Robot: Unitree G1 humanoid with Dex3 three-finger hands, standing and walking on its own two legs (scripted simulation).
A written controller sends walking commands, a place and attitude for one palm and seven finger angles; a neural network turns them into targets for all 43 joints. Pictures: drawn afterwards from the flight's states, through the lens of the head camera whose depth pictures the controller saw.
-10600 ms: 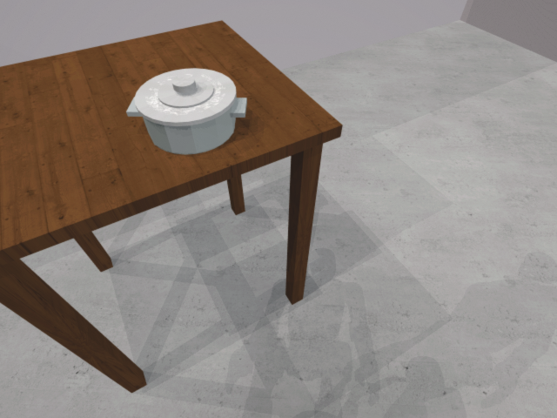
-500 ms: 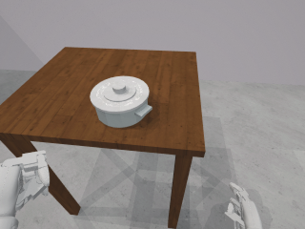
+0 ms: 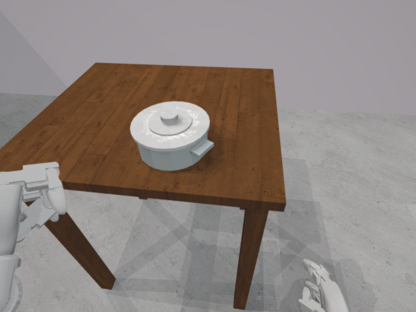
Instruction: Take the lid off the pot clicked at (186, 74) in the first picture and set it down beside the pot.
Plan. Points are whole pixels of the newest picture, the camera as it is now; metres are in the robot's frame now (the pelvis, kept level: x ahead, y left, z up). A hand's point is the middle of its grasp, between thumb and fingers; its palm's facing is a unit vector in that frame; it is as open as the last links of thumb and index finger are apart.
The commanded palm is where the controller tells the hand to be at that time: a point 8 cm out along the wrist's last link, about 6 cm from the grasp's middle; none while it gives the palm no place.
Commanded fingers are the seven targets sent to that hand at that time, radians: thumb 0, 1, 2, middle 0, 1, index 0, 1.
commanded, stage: reach forward and open the fingers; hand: left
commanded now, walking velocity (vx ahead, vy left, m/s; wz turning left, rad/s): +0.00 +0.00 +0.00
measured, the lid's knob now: (169, 116) +0.48 +0.16 +0.15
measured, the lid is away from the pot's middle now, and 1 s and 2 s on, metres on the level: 0.00 0.00 0.00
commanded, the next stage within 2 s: move the open hand above the knob in 1.04 s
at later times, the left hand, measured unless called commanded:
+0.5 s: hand (52, 198) +0.20 +0.26 +0.19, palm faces -0.01 -0.03 -1.00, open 4.3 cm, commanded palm +0.18 +0.26 +0.25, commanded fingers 0.00 -0.00 1.51 -1.05 -0.47 -1.05 -0.47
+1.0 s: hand (57, 173) +0.23 +0.26 +0.21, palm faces -0.04 +0.01 -1.00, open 9.4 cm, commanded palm +0.20 +0.26 +0.28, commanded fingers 0.00 -0.33 1.63 -0.89 -0.08 -0.89 -0.08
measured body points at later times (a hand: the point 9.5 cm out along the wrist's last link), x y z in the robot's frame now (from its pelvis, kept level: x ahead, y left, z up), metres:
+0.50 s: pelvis -0.03 +0.00 +0.00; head -0.05 -0.06 +0.44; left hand +0.20 +0.26 +0.24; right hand +0.22 -0.19 -0.08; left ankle +0.02 +0.11 -0.74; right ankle -0.03 -0.11 -0.74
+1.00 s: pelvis -0.06 +0.01 +0.00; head -0.09 -0.04 +0.44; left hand +0.23 +0.26 +0.26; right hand +0.15 -0.20 -0.10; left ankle +0.02 +0.11 -0.74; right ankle -0.03 -0.11 -0.74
